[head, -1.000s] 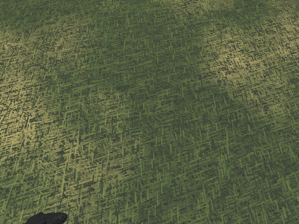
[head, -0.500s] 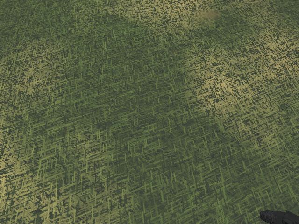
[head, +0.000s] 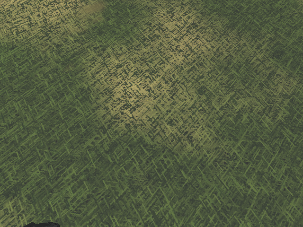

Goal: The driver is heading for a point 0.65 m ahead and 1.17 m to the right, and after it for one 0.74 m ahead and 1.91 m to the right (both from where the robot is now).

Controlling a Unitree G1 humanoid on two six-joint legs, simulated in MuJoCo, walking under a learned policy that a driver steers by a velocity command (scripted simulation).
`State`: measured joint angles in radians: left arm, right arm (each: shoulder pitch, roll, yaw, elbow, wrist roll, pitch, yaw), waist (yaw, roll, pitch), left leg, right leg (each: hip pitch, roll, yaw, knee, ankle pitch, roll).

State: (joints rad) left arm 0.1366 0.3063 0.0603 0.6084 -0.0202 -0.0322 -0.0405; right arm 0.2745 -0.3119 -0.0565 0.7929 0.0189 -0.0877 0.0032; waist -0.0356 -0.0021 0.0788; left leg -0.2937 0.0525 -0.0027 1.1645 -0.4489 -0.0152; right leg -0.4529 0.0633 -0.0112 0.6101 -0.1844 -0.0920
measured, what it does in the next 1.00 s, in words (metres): walks ahead, turning right: left foot, then right foot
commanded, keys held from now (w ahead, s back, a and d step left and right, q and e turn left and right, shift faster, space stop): w+e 1.00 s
